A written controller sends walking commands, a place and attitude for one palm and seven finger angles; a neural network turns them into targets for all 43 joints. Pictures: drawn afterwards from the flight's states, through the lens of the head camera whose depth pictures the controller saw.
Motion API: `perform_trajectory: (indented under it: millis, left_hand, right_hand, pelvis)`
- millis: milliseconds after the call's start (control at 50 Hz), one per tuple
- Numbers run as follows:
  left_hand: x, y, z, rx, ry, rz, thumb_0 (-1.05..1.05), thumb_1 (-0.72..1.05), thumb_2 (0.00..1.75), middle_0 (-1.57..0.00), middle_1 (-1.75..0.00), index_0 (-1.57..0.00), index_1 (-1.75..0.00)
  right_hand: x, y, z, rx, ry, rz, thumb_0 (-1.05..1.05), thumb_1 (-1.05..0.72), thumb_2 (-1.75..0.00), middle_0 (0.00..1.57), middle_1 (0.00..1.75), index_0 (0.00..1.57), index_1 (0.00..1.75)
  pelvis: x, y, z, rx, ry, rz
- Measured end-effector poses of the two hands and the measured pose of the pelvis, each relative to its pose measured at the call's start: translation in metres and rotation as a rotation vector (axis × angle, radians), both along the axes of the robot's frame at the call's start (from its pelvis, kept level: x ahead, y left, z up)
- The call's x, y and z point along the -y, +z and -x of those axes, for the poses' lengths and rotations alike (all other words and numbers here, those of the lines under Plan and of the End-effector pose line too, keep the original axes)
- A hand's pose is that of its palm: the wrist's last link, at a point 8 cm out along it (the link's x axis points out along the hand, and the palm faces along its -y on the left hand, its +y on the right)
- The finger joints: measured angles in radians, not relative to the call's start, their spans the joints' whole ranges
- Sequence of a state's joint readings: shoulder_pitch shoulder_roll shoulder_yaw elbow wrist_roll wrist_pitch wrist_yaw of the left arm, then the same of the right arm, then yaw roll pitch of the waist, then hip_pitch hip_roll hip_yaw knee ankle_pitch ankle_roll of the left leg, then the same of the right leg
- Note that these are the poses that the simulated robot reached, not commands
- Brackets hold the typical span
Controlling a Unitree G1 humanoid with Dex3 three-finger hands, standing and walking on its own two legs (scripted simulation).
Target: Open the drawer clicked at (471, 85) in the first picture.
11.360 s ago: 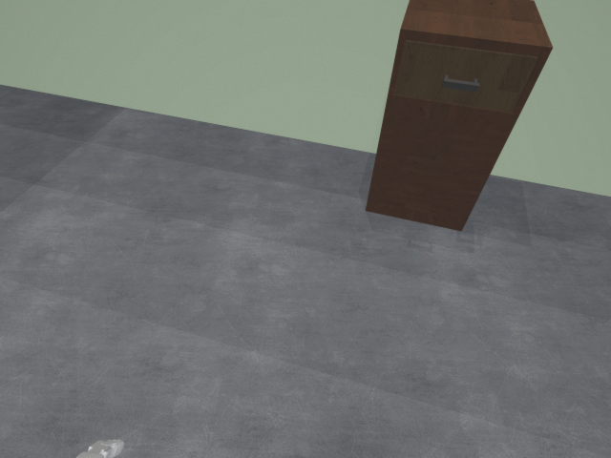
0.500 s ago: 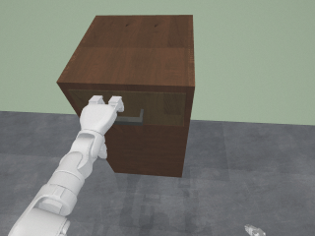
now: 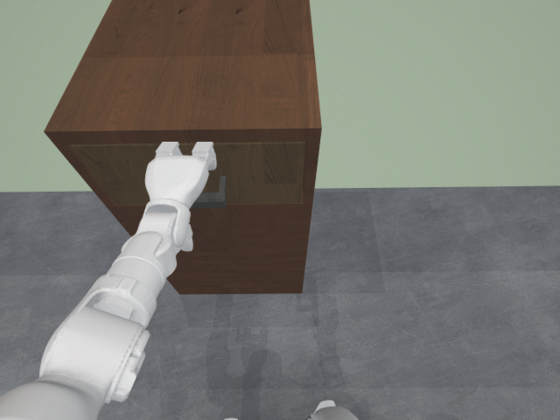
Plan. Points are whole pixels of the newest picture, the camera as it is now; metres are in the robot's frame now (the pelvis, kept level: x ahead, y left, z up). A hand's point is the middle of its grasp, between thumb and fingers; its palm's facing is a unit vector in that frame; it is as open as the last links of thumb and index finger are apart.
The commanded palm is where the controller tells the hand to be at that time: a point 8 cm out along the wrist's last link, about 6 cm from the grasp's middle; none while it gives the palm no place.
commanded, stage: move the hooked fingers above the handle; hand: left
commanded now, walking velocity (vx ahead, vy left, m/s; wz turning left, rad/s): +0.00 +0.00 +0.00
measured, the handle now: (197, 191) +0.51 +0.14 -0.05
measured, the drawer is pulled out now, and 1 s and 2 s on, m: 0.00 0.00 0.00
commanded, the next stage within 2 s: lower the fingers behind the handle in 0.78 s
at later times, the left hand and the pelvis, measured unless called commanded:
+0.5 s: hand (188, 196) +0.47 +0.14 +0.00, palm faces -0.03 -0.02 -1.00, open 13.8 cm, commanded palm +0.45 +0.15 +0.06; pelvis -0.01 +0.01 -0.01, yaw +0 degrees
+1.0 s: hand (189, 194) +0.47 +0.14 +0.00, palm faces -0.02 -0.02 -1.00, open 13.7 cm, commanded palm +0.45 +0.14 +0.05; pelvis +0.00 +0.01 -0.01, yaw +0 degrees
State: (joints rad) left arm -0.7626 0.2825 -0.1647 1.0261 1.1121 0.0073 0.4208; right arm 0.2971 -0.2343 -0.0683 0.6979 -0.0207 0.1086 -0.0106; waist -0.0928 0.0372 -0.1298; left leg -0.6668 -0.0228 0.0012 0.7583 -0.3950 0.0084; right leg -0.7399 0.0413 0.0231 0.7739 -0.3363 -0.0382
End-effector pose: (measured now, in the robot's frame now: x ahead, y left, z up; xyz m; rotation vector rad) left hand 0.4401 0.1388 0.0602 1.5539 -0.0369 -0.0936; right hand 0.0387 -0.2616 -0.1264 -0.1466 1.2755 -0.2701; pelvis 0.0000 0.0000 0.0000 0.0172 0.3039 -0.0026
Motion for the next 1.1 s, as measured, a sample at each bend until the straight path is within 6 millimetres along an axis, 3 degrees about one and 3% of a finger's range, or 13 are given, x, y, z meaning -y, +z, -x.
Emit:
perform_trajectory:
  millis: [200,460,860,1100]
  left_hand:
    - [0.004,-0.002,-0.008,0.02,0.027,-0.004,0.0,-0.49,0.3,-0.35,-1.23,-0.34,-1.23]
    - [0.001,-0.006,-0.007,-0.003,0.009,0.003,0.0,-0.49,0.3,-0.34,-1.21,-0.32,-1.21]
    - [0.001,-0.004,-0.008,0.002,0.02,0.0,0.0,-0.49,0.3,-0.35,-1.21,-0.34,-1.22]
    - [0.001,-0.007,-0.007,0.031,0.018,0.003,0.0,-0.49,0.3,-0.35,-1.23,-0.33,-1.23]
  right_hand:
    - [-0.004,-0.005,0.027,-0.047,-0.021,0.001,0.01,-0.91,-0.9,0.2,0.3,0.2,0.3]
    - [-0.009,-0.004,0.031,-0.009,-0.019,0.014,0.01,-0.91,-0.9,0.2,0.3,0.2,0.3]
    - [-0.015,-0.006,0.014,-0.021,-0.002,-0.012,0.01,-0.91,-0.9,0.2,0.3,0.2,0.3]
    - [-0.009,-0.006,-0.001,-0.002,0.025,-0.002,0.01,-0.91,-0.9,0.2,0.3,0.2,0.3]
  pelvis:
    - [-0.004,-0.006,0.006,-0.026,-0.002,0.004]
    - [-0.009,-0.009,0.014,-0.033,-0.007,0.005]
    - [-0.011,-0.007,0.004,-0.026,0.002,0.011]
    - [-0.007,-0.009,0.002,-0.035,0.007,0.009]
